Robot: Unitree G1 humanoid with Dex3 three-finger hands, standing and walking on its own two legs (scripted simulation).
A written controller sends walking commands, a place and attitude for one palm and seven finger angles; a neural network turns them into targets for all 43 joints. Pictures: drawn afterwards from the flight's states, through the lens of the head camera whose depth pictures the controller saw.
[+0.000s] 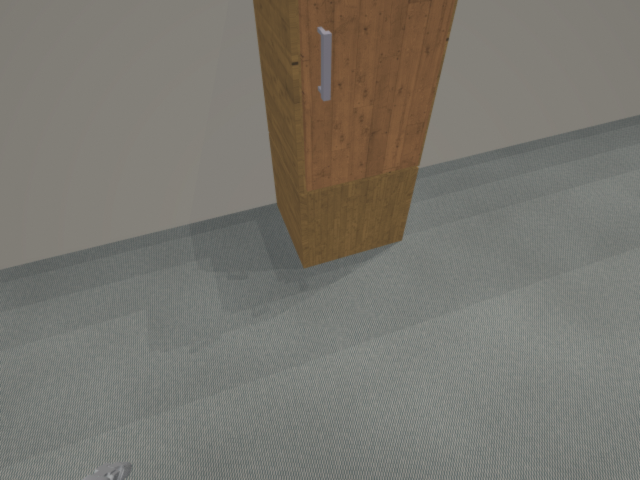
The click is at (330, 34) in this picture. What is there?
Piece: cupboard door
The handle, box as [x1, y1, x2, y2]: [317, 27, 331, 100]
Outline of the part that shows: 317,27 317,31 321,35 321,85 318,86 318,90 321,94 321,98 323,100 330,99 331,33 328,30 325,31 321,27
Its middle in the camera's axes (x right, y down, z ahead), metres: +0.00 -0.42 +0.93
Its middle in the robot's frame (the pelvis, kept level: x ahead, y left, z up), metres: +0.99 +0.05 +0.07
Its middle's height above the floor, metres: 0.84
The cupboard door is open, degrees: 0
